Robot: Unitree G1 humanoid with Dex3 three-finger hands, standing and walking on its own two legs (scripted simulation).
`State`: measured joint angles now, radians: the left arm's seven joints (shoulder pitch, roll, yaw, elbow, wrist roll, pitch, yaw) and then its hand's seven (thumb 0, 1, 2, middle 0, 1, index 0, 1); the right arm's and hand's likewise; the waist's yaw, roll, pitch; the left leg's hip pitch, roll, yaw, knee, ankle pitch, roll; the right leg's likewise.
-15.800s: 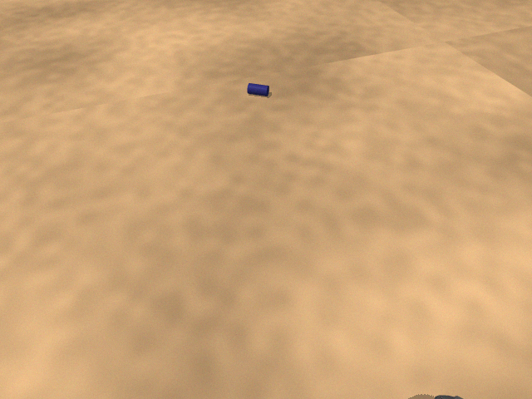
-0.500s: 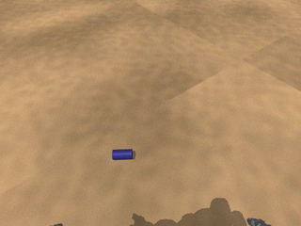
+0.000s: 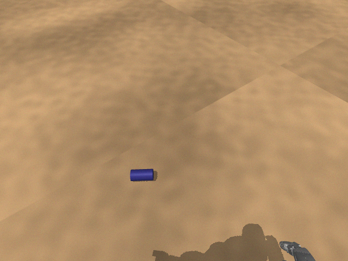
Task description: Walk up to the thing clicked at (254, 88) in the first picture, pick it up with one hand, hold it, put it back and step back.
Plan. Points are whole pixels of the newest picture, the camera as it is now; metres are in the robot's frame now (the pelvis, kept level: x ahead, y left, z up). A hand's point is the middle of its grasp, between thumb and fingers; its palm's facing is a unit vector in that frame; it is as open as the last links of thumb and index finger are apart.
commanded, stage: stand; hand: left
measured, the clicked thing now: (142, 174) +0.70 +0.22 -0.74
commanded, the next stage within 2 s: walk up in 0.78 s
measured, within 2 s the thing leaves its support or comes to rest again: neither
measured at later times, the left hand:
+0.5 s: hand out of the picture +0.05 +0.25 -0.16, palm faces -0.02 -0.94 -0.34, open 7.3 cm
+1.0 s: hand out of the picture +0.04 +0.28 -0.16, palm faces +0.05 -0.94 -0.34, open 7.3 cm
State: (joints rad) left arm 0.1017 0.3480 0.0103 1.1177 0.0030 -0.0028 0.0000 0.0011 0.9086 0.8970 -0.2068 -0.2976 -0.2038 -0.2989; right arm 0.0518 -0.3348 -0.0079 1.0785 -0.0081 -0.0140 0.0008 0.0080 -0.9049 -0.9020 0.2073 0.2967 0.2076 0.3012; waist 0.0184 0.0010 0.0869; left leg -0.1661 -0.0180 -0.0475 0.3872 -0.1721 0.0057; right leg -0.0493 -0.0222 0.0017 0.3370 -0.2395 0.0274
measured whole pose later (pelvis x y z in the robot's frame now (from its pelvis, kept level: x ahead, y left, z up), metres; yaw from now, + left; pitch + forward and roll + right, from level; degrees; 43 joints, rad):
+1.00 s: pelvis +0.01 +0.01 -0.01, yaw +2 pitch -3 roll -2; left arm 0.26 0.39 0.07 1.01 0.04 -0.03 -0.04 0.00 0.91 0.90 -0.21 -0.30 -0.21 -0.30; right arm 0.23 -0.40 -0.07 1.04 -0.04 -0.02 0.04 0.01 -0.91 -0.90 0.21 0.30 0.21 0.30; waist 0.03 0.02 0.04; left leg -0.29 0.02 -0.01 0.62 -0.40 0.03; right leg -0.06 0.00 -0.02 0.42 -0.31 0.00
